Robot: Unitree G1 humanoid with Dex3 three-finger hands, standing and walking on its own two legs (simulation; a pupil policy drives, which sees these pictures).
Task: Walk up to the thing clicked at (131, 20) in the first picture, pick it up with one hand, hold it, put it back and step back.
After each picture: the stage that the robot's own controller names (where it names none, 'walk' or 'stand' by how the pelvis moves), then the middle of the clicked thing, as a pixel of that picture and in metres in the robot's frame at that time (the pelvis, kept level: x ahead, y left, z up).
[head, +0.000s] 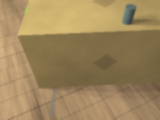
stand; (128, 14) +0.93 -0.31 -0.08
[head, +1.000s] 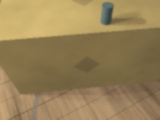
rise first; (106, 13) +0.86 -0.12 -0.05
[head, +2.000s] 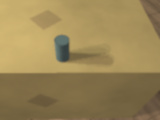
walk; (62, 49) +0.55 +0.12 -0.05
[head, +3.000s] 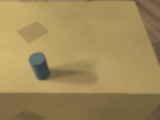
stand; (40, 67) +0.46 +0.20 -0.05
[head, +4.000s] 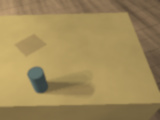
stand; (38, 80) +0.44 +0.20 -0.08
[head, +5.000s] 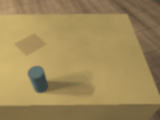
stand; (38, 79) +0.44 +0.20 -0.08
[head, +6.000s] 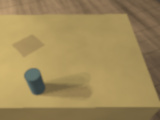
stand; (35, 82) +0.43 +0.21 -0.08
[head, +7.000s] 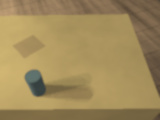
stand; (36, 83) +0.42 +0.21 -0.08
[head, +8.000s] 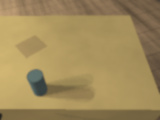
rise first; (37, 83) +0.42 +0.21 -0.08
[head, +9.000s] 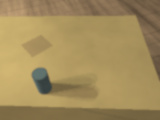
go down; (42, 81) +0.43 +0.21 -0.08
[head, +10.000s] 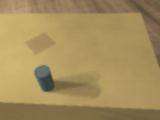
go down; (45, 79) +0.43 +0.21 -0.08
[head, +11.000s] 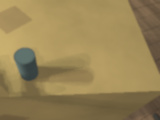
go down; (27, 65) +0.43 +0.18 -0.01
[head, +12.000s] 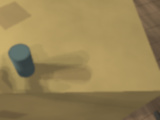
approach; (23, 61) +0.43 +0.19 -0.01
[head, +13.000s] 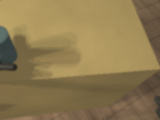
close; (1, 46) +0.46 +0.20 +0.03
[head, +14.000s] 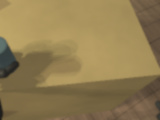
lift; (1, 57) +0.43 +0.21 +0.03
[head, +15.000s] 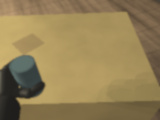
lift; (28, 77) +0.32 +0.17 +0.13
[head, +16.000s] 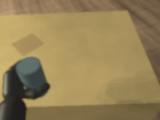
hold; (34, 78) +0.32 +0.15 +0.11
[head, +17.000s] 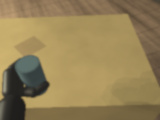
hold; (33, 76) +0.33 +0.16 +0.12
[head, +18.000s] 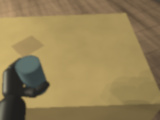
crouch; (33, 76) +0.33 +0.15 +0.12
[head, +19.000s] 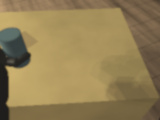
crouch; (15, 48) +0.42 +0.20 +0.14
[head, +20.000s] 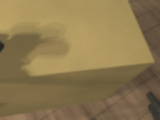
lower; out of the picture +0.49 +0.22 +0.04
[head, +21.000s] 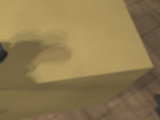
lower; out of the picture +0.47 +0.22 +0.03
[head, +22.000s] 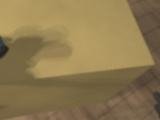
lower; out of the picture +0.48 +0.21 +0.04
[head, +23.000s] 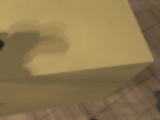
lower; out of the picture +0.49 +0.22 +0.04
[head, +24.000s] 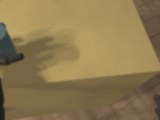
open; (0, 44) +0.47 +0.20 +0.03
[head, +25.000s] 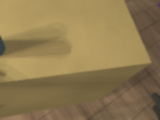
sink last; out of the picture +0.48 +0.21 +0.03
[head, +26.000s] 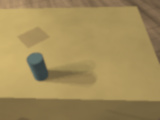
stand; (38, 67) +0.47 +0.21 -0.02
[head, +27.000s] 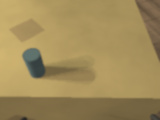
stand; (34, 63) +0.46 +0.20 -0.01
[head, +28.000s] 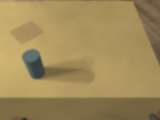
stand; (34, 64) +0.46 +0.21 -0.01
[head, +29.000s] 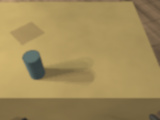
stand; (34, 65) +0.46 +0.21 -0.02
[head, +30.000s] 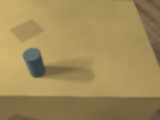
stand; (35, 63) +0.47 +0.20 -0.02
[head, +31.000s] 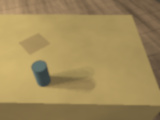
stand; (41, 74) +0.47 +0.20 -0.08
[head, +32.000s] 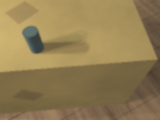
walk; (33, 40) +0.57 +0.22 -0.05
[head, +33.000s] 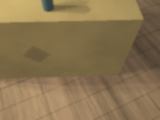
walk; out of the picture +0.88 +0.20 -0.05
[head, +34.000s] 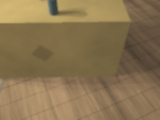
stand; (52, 6) +1.07 +0.22 -0.07
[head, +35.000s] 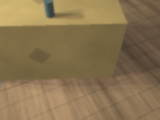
stand; (49, 8) +1.05 +0.22 -0.08
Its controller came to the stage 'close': yes
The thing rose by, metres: 0.20
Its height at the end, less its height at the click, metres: +0.00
